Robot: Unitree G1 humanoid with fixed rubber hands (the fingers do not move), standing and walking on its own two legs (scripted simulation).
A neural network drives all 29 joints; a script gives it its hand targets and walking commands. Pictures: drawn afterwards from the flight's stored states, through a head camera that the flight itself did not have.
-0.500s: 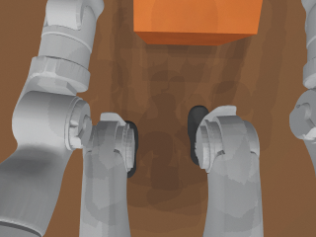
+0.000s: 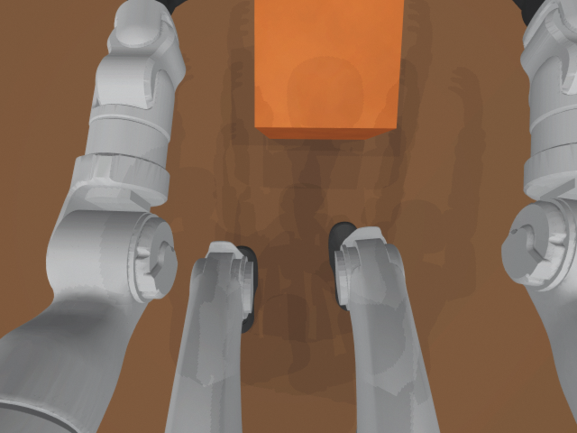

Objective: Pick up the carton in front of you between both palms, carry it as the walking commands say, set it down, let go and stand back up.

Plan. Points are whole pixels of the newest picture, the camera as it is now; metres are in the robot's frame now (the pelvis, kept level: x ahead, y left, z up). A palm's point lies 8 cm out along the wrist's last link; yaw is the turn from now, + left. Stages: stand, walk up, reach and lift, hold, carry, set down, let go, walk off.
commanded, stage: set down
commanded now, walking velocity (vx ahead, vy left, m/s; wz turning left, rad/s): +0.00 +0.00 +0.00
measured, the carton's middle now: (321, 77) +0.54 -0.09 -0.39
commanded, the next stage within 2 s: let go in 0.34 s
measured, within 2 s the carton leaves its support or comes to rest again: neither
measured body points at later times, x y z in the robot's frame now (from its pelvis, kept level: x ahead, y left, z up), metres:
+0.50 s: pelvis +0.03 -0.01 +0.13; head +0.34 -0.05 +0.45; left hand +0.57 +0.10 +0.02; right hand +0.52 -0.30 +0.02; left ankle +0.08 +0.14 -0.48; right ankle +0.11 -0.12 -0.48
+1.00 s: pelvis +0.09 +0.00 +0.23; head +0.26 -0.02 +0.64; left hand +0.40 +0.18 +0.12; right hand +0.36 -0.27 +0.13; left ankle +0.08 +0.14 -0.48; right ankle +0.11 -0.12 -0.48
